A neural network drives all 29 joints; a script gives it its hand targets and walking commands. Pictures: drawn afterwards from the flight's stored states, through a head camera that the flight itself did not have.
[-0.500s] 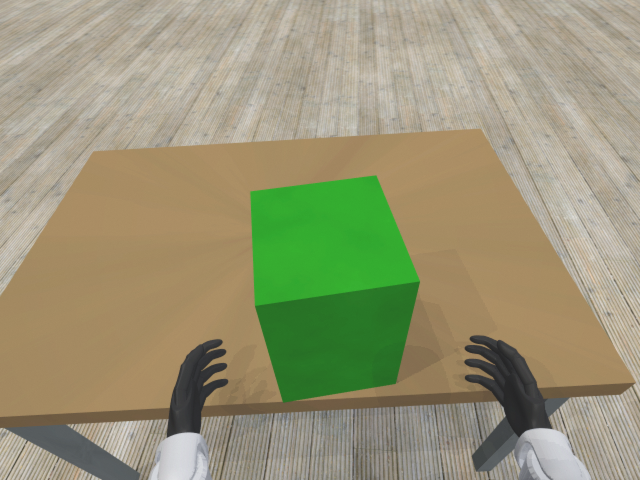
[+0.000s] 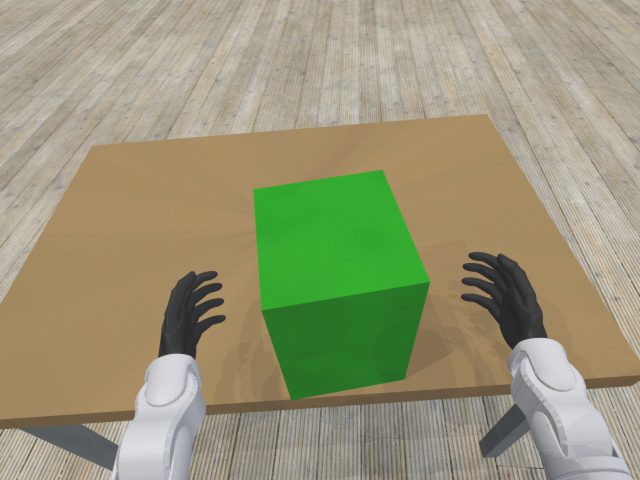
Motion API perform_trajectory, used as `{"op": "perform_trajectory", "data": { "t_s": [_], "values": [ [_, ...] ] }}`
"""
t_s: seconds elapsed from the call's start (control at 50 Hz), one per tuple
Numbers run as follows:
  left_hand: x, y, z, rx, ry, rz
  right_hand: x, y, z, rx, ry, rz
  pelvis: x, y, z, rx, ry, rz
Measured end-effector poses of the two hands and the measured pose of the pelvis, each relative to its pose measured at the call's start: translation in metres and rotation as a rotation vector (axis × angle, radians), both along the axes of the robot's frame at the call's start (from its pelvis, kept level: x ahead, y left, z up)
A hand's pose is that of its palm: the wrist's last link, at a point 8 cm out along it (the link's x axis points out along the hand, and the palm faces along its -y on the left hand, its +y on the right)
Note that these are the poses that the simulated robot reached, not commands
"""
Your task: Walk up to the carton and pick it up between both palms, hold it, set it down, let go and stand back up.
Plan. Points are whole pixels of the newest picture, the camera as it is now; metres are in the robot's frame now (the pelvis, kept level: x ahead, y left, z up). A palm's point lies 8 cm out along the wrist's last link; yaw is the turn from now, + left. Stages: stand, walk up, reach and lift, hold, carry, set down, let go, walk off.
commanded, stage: reach and lift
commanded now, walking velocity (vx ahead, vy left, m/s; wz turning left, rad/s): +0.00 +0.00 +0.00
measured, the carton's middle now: (334, 291) +0.37 +0.02 +0.00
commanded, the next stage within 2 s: none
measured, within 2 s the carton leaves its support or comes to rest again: neither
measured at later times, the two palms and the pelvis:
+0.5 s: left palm (181, 276) +0.31 +0.18 +0.13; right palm (514, 239) +0.36 -0.20 +0.12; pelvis -0.01 -0.02 +0.00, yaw +1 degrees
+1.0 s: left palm (169, 213) +0.37 +0.20 +0.17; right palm (506, 174) +0.42 -0.19 +0.17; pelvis +0.00 -0.01 +0.00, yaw +2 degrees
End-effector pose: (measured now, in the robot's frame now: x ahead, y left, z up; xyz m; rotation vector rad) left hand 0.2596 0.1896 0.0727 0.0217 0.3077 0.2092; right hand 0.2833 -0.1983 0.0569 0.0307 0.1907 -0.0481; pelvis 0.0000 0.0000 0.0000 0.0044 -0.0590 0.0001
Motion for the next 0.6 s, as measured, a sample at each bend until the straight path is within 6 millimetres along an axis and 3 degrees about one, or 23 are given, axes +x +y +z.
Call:
{"op": "perform_trajectory", "data": {
  "t_s": [0.08,0.28,0.48,0.6],
  "values": [
    [0.012,-0.003,0.008,-0.021,0.008,-0.015,0.014,-0.005,0.011,-0.018,0.003,0.003,0.002,-0.001,0.000,-0.002,-0.005,-0.001],
    [0.024,-0.005,0.006,-0.036,0.072,0.015,0.036,-0.011,0.019,-0.023,0.054,0.016,-0.001,-0.013,0.000,0.001,0.011,0.000],
    [0.051,-0.005,0.052,0.013,-0.010,-0.011,0.073,0.000,0.059,0.014,-0.051,0.043,-0.006,-0.017,0.000,0.004,0.043,0.009],
    [0.068,-0.005,0.061,-0.014,0.013,-0.012,0.092,-0.002,0.063,-0.001,0.024,0.046,-0.006,-0.019,0.000,0.003,0.048,0.014]
  ]
}}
